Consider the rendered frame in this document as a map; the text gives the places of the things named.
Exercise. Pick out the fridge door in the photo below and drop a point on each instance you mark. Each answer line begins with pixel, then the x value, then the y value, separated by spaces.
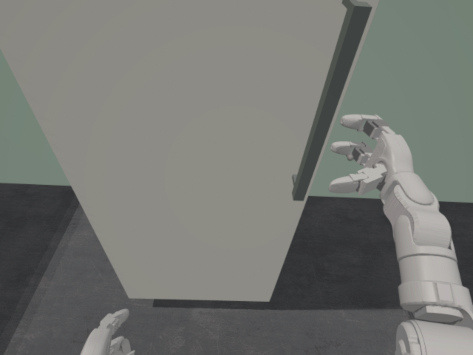
pixel 179 125

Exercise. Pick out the right robot hand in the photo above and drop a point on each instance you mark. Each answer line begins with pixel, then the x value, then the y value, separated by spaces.
pixel 391 154

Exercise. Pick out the left robot hand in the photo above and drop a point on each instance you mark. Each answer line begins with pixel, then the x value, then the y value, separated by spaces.
pixel 100 340

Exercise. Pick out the handle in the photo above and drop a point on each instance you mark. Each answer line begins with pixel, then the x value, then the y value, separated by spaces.
pixel 349 38

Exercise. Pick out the robot right forearm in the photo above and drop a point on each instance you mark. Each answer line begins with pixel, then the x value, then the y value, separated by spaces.
pixel 430 286

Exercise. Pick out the robot right upper arm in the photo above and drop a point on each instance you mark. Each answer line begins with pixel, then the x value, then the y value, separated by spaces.
pixel 415 337

